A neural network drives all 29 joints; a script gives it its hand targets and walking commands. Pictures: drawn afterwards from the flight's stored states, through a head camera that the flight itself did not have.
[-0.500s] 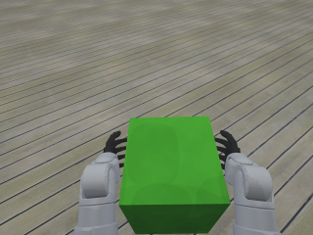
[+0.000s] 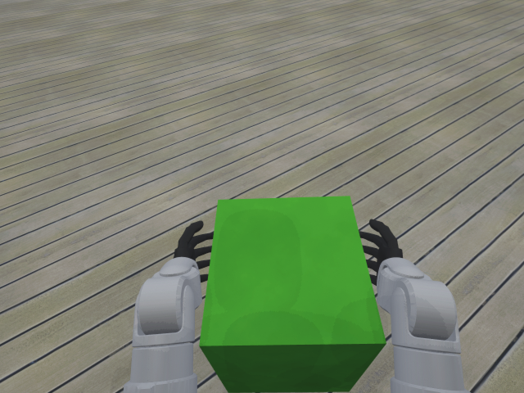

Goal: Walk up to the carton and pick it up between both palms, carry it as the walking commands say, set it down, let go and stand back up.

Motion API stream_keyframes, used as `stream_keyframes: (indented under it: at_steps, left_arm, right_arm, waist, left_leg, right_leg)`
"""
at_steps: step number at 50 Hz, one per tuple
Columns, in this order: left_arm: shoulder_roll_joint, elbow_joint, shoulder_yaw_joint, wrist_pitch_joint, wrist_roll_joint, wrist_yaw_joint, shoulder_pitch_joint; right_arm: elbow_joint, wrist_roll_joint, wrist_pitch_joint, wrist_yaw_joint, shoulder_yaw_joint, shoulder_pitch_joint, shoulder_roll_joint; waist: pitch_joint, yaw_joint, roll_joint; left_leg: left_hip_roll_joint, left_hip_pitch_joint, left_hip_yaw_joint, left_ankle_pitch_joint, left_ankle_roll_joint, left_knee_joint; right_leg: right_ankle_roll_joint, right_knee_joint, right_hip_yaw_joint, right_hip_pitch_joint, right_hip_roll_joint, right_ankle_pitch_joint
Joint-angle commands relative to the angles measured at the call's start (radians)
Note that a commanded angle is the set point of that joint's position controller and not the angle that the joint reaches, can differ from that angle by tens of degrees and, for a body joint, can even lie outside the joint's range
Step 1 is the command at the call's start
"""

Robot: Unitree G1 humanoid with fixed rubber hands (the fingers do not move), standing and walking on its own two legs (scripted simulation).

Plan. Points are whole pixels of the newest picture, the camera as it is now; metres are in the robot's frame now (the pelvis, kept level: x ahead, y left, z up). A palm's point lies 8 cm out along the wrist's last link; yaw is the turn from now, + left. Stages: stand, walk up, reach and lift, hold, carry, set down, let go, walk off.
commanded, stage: carry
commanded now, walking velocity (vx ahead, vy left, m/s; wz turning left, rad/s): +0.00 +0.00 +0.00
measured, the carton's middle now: (286, 299) +0.27 +0.00 +0.01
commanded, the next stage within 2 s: none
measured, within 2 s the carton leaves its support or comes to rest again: neither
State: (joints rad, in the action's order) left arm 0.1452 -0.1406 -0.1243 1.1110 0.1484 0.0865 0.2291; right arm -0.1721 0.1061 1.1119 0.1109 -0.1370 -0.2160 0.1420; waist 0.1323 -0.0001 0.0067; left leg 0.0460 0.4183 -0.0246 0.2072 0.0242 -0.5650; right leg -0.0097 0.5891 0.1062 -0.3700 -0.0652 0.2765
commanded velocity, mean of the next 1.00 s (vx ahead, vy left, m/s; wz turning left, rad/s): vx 0.00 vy -0.13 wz -0.38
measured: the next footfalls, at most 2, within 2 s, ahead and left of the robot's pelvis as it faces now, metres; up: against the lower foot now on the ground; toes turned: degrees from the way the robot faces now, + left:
left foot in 0.94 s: +0.03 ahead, +0.04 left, +0.00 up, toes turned -7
right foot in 1.26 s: -0.07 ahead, -0.32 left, +0.00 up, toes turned -33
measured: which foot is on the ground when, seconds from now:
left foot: down 0.00-0.68, up 0.70-0.92, down 0.94-1.00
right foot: down 0.00-0.96, up 0.98-1.00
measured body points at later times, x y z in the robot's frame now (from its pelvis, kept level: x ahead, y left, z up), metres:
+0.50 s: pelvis +0.00 +0.00 +0.00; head -0.01 +0.00 +0.45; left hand +0.30 +0.14 +0.08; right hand +0.29 -0.15 +0.08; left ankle +0.05 +0.14 -0.73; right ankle +0.02 -0.12 -0.73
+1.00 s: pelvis -0.03 -0.08 -0.01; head +0.00 -0.06 +0.44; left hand +0.30 -0.02 +0.05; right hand +0.22 -0.30 +0.07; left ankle -0.01 +0.04 -0.73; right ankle -0.01 -0.14 -0.70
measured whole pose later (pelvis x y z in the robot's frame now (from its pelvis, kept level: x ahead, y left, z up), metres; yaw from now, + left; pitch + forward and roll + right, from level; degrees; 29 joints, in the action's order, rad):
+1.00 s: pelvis -0.03 -0.08 -0.01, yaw -16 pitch +6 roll -1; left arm 0.15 -0.26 -0.12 1.17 0.13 0.10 0.23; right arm -0.25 0.07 1.14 0.12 -0.13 -0.22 0.14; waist 0.08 0.00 -0.04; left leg 0.10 0.41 -0.12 0.36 0.01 -0.68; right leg 0.06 0.84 0.06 -0.58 0.11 0.36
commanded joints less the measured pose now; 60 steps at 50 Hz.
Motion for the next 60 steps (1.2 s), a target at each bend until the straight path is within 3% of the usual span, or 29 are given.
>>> stream_keyframes:
  at_steps: [1, 7, 11, 12, 17, 19, 21, 24, 27, 29, 30, 32, 33, 34, 35, 36, 38, 39, 41, 43, 46, 47, 49, 50, 52, 54, 55, 56, 60]
  left_arm:
    - [0.894, -0.037, 0.637, 0.001, -0.364, -0.225, 0.353]
    - [0.924, -0.053, 0.657, 0.007, -0.379, -0.231, 0.371]
    - [0.912, -0.055, 0.661, 0.027, -0.39, -0.234, 0.4]
    - [0.914, -0.026, 0.654, 0.02, -0.37, -0.236, 0.37]
    - [0.926, -0.037, 0.653, 0.036, -0.375, -0.227, 0.329]
    - [0.919, -0.028, 0.643, 0.033, -0.364, -0.232, 0.377]
    - [0.929, -0.141, 0.683, 0.014, -0.396, -0.233, 0.455]
    - [0.957, -0.127, 0.71, 0.043, -0.44, -0.245, 0.458]
    - [0.917, -0.138, 0.719, 0.065, -0.454, -0.243, 0.46]
    - [0.939, -0.123, 0.733, 0.077, -0.446, -0.249, 0.461]
    - [0.934, -0.091, 0.712, 0.081, -0.442, -0.247, 0.402]
    - [0.951, -0.067, 0.705, 0.081, -0.422, -0.251, 0.367]
    - [0.946, -0.094, 0.703, 0.087, -0.42, -0.247, 0.41]
    - [0.946, -0.078, 0.697, 0.084, -0.425, -0.253, 0.417]
    - [0.928, -0.053, 0.678, 0.082, -0.423, -0.263, 0.357]
    - [0.96, -0.106, 0.673, 0.077, -0.419, -0.27, 0.422]
    - [1.003, -0.105, 0.691, 0.067, -0.435, -0.261, 0.464]
    - [0.977, -0.155, 0.681, 0.062, -0.439, -0.254, 0.427]
    - [0.982, -0.112, 0.692, 0.055, -0.436, -0.24, 0.344]
    - [0.951, -0.163, 0.687, 0.055, -0.438, -0.226, 0.37]
    - [0.914, -0.153, 0.698, 0.057, -0.413, -0.224, 0.347]
    - [0.873, -0.123, 0.667, 0.056, -0.408, -0.23, 0.278]
    - [0.937, -0.15, 0.74, 0.08, -0.408, -0.224, 0.301]
    - [0.948, -0.168, 0.735, 0.064, -0.413, -0.228, 0.427]
    - [0.933, -0.242, 0.756, 0.051, -0.424, -0.234, 0.46]
    - [0.938, -0.25, 0.769, 0.055, -0.454, -0.231, 0.491]
    - [0.907, -0.264, 0.773, 0.065, -0.438, -0.227, 0.451]
    - [0.919, -0.264, 0.786, 0.073, -0.447, -0.225, 0.459]
    - [0.905, -0.165, 0.757, 0.102, -0.444, -0.232, 0.395]
  right_arm:
    - [0.006, -0.322, 0.01, -0.261, 0.663, -0.358, 0.902]
    - [0.008, -0.332, 0.016, -0.257, 0.672, -0.355, 0.914]
    - [-0.044, -0.348, 0.027, -0.264, 0.683, -0.439, 0.929]
    - [-0.075, -0.341, 0.014, -0.267, 0.676, -0.441, 0.908]
    - [-0.032, -0.346, 0.046, -0.267, 0.676, -0.384, 0.906]
    - [0.006, -0.334, 0.036, -0.278, 0.66, -0.397, 0.925]
    - [-0.059, -0.349, 0.015, -0.277, 0.69, -0.421, 0.919]
    - [-0.088, -0.359, 0.037, -0.262, 0.688, -0.435, 0.925]
    - [-0.029, -0.327, 0.054, -0.263, 0.667, -0.324, 0.934]
    - [-0.104, -0.325, 0.047, -0.257, 0.657, -0.365, 0.914]
    - [-0.064, -0.332, 0.062, -0.26, 0.654, -0.375, 0.94]
    - [-0.118, -0.34, 0.07, -0.269, 0.661, -0.401, 0.933]
    - [-0.08, -0.328, 0.072, -0.274, 0.655, -0.388, 0.942]
    - [-0.077, -0.344, 0.075, -0.271, 0.676, -0.417, 0.944]
    - [-0.046, -0.352, 0.079, -0.27, 0.678, -0.414, 0.936]
    - [-0.102, -0.352, 0.074, -0.271, 0.704, -0.466, 0.943]
    - [-0.153, -0.414, 0.061, -0.273, 0.739, -0.561, 1.005]
    - [-0.1, -0.405, 0.057, -0.269, 0.751, -0.425, 0.993]
    - [-0.14, -0.43, 0.058, -0.268, 0.74, -0.423, 0.961]
    - [-0.097, -0.421, 0.06, -0.266, 0.736, -0.38, 0.967]
    - [-0.184, -0.397, 0.049, -0.266, 0.729, -0.429, 0.928]
    - [-0.121, -0.384, 0.06, -0.261, 0.71, -0.361, 0.926]
    - [-0.091, -0.389, 0.052, -0.272, 0.673, -0.277, 0.914]
    - [-0.122, -0.374, 0.051, -0.278, 0.677, -0.363, 0.936]
    - [-0.188, -0.377, 0.047, -0.28, 0.682, -0.432, 0.954]
    - [-0.116, -0.369, 0.061, -0.28, 0.67, -0.378, 0.952]
    - [-0.18, -0.368, 0.051, -0.277, 0.675, -0.363, 0.924]
    - [-0.137, -0.349, 0.063, -0.27, 0.655, -0.322, 0.904]
    - [-0.198, -0.358, 0.088, -0.258, 0.672, -0.347, 0.921]
  waist:
    - [0.187, -0.003, -0.024]
    - [0.183, 0.007, 0.009]
    - [0.112, 0.001, -0.107]
    - [0.136, 0.005, -0.009]
    - [0.182, 0.002, 0.014]
    - [0.167, 0.0, 0.133]
    - [0.161, -0.004, -0.053]
    - [0.181, 0.009, -0.05]
    - [0.257, 0.027, 0.199]
    - [0.217, 0.015, 0.278]
    - [0.213, 0.008, 0.271]
    - [0.136, 0.015, 0.228]
    - [0.172, -0.001, 0.287]
    - [0.145, -0.008, 0.089]
    - [0.107, -0.031, -0.342]
    - [0.122, -0.013, -0.388]
    - [0.149, -0.004, -0.056]
    - [0.176, 0.0, 0.03]
    - [0.203, 0.003, -0.098]
    - [0.298, -0.006, -0.182]
    - [0.291, 0.0, -0.173]
    - [0.342, 0.015, -0.11]
    - [0.248, 0.021, 0.444]
    - [0.173, -0.002, 0.228]
    - [0.137, -0.008, 0.118]
    - [0.122, -0.006, 0.186]
    - [0.146, -0.011, 0.32]
    - [0.142, -0.006, 0.276]
    - [0.116, 0.018, 0.313]
  left_leg:
    - [0.08, -0.108, 0.056, -0.055, -0.029, 0.096]
    - [0.083, -0.129, 0.049, -0.143, -0.027, 0.063]
    - [0.042, -0.093, 0.022, -0.03, -0.024, 0.062]
    - [0.043, -0.111, 0.018, 0.002, -0.019, 0.08]
    - [0.094, -0.075, 0.093, -0.04, -0.031, 0.132]
    - [0.102, -0.054, 0.117, 0.008, -0.031, 0.145]
    - [0.104, -0.112, 0.048, -0.068, -0.015, 0.081]
    - [0.144, -0.115, 0.057, -0.126, -0.026, 0.037]
    - [0.275, -0.242, 0.18, -0.248, -0.058, 0.088]
    - [0.401, -0.279, 0.254, -0.376, -0.145, 0.107]
    - [0.402, -0.194, 0.164, -0.289, -0.102, 0.085]
    - [0.321, -0.064, 0.073, -0.109, -0.055, 0.132]
    - [0.336, -0.083, 0.07, -0.176, -0.041, 0.04]
    - [0.263, 0.074, 0.004, 0.002, -0.003, -0.068]
    - [0.075, 0.328, -0.16, 0.356, 0.08, -0.344]
    - [0.09, 0.303, -0.026, 0.402, 0.086, -0.533]
    - [0.104, 0.237, -0.016, 0.298, 0.056, -0.643]
    - [0.106, 0.29, -0.014, 0.261, 0.063, -0.644]
    - [0.088, 0.218, -0.041, 0.268, 0.071, -0.427]
    - [0.041, 0.159, -0.059, 0.255, 0.058, -0.363]
    - [0.013, -0.063, -0.07, 0.14, 0.021, -0.003]
    - [0.105, -0.239, -0.013, -0.013, 0.005, 0.143]
    - [0.574, -0.482, 0.415, -0.68, -0.228, 0.178]
    - [0.52, -0.468, 0.28, -0.784, -0.211, 0.11]
    - [0.451, -0.355, 0.115, -0.516, -0.118, 0.134]
    - [0.364, -0.287, -0.019, -0.436, -0.065, 0.138]
    - [0.35, -0.273, -0.071, -0.402, -0.04, 0.145]
    - [0.338, -0.241, -0.094, -0.432, -0.039, 0.142]
    - [0.349, -0.327, -0.149, -0.524, -0.009, 0.061]
  right_leg:
    - [0.028, -0.132, -0.086, 0.062, -0.083, -0.004]
    - [0.017, -0.138, -0.105, 0.055, -0.105, -0.122]
    - [0.015, -0.217, -0.099, -0.01, -0.085, 0.132]
    - [0.012, -0.192, -0.111, -0.013, -0.098, 0.135]
    - [0.02, -0.103, -0.079, 0.069, -0.067, -0.006]
    - [0.024, -0.084, -0.082, 0.077, -0.056, -0.035]
    - [0.032, -0.138, -0.11, 0.033, -0.068, -0.036]
    - [0.051, -0.08, -0.107, 0.061, -0.042, -0.169]
    - [0.035, 0.132, -0.07, -0.072, 0.027, -0.166]
    - [0.027, 0.226, -0.043, -0.189, 0.045, 0.196]
    - [0.048, 0.179, -0.097, -0.116, 0.005, 0.189]
    - [0.05, 0.107, 0.008, -0.038, 0.089, 0.066]
    - [0.051, 0.008, -0.052, 0.036, 0.046, 0.072]
    - [0.059, -0.078, -0.121, 0.166, 0.028, 0.048]
    - [0.105, -0.374, -0.495, 0.228, -0.192, 0.094]
    - [0.163, -0.361, -0.486, 0.168, -0.227, 0.071]
    - [0.228, -0.239, -0.362, 0.092, -0.184, -0.133]
    - [0.192, -0.203, -0.33, 0.171, -0.149, -0.22]
    - [0.23, -0.064, -0.214, 0.201, -0.061, -0.617]
    - [0.234, -0.091, -0.293, 0.27, -0.084, -0.55]
    - [0.209, -0.021, -0.313, 0.22, -0.069, -0.658]
    - [0.156, 0.06, -0.268, 0.118, -0.057, -0.627]
    - [0.032, 0.435, -0.039, -0.404, 0.125, 0.266]
    - [0.032, 0.627, -0.154, -0.42, 0.051, 0.231]
    - [0.007, 0.582, -0.164, -0.373, -0.008, 0.111]
    - [-0.039, 0.524, -0.065, -0.287, 0.042, 0.058]
    - [-0.05, 0.443, -0.078, -0.228, 0.002, 0.092]
    - [-0.055, 0.426, 0.034, -0.164, 0.056, 0.103]
    - [-0.031, 0.075, 0.148, -0.088, 0.105, 0.153]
